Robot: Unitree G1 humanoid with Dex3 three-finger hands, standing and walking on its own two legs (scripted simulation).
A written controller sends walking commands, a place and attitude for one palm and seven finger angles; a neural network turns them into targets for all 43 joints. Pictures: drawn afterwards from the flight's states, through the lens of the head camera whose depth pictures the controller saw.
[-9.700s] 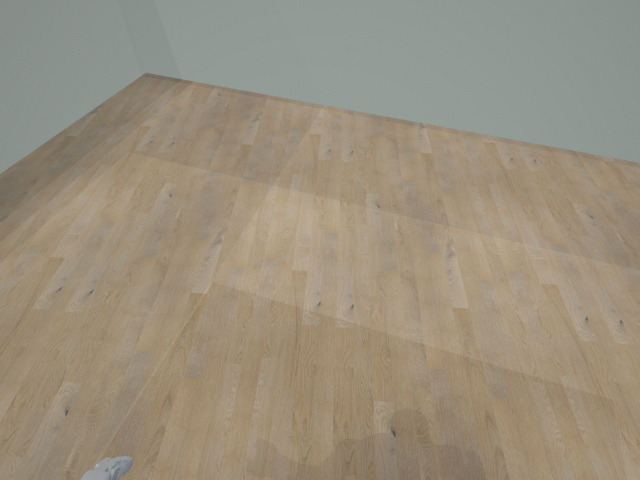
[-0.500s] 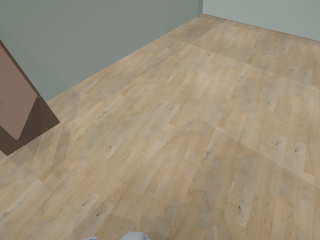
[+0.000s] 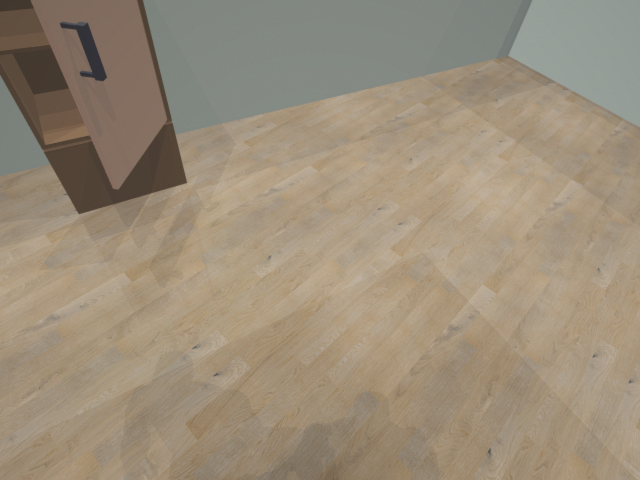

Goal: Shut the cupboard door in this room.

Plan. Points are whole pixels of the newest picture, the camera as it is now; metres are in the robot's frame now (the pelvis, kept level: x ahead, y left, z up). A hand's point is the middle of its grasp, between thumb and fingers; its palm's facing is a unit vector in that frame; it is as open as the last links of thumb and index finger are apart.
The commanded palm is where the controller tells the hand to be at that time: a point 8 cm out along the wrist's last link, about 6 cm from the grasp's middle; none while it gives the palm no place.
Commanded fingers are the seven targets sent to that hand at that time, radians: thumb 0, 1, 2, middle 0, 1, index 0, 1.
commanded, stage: stand and wait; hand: left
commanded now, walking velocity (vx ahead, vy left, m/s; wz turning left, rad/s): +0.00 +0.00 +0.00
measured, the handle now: (83, 51) +0.98 +0.70 +0.01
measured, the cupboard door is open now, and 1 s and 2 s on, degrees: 53 53 53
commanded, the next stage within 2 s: turn or walk to find it in 0.12 s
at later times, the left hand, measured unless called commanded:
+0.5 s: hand out of the picture +0.01 +0.17 -0.16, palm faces +0.17 -0.95 -0.25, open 7.3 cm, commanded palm none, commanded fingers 0.00 0.90 0.90 -0.20 -0.30 -0.20 -0.30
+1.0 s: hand out of the picture -0.08 +0.24 -0.17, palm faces +0.35 -0.91 -0.23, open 7.3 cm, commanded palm none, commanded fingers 0.00 0.90 0.90 -0.20 -0.30 -0.20 -0.30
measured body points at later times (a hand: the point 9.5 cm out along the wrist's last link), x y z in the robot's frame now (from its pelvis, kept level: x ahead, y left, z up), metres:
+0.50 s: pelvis -0.03 -0.03 +0.00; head -0.01 -0.05 +0.45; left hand +0.00 +0.22 -0.14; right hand +0.00 -0.27 -0.17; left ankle -0.08 +0.11 -0.66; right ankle -0.02 -0.13 -0.74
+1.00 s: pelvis -0.07 +0.03 +0.00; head -0.06 +0.04 +0.45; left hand -0.10 +0.29 -0.15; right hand +0.07 -0.17 -0.14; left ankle -0.08 +0.12 -0.74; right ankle -0.04 -0.12 -0.68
